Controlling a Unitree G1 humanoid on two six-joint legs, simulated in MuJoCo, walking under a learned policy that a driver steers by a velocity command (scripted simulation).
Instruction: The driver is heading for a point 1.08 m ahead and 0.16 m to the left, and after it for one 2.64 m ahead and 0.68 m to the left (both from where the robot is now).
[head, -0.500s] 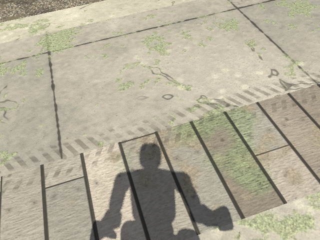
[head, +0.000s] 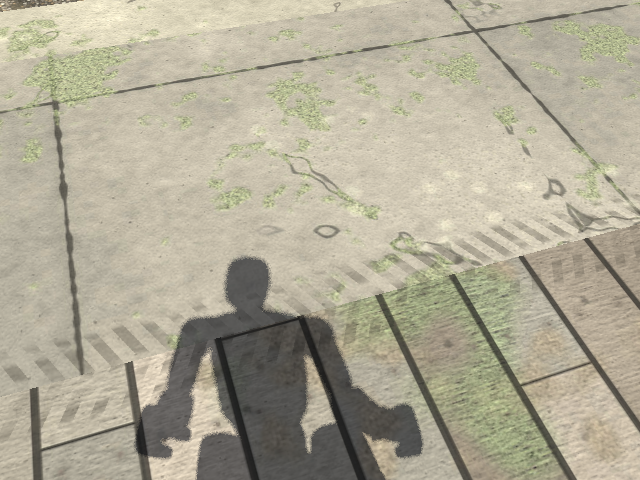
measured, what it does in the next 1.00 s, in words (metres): walks ahead: right foot, then left foot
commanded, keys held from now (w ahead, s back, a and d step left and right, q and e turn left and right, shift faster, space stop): w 1.00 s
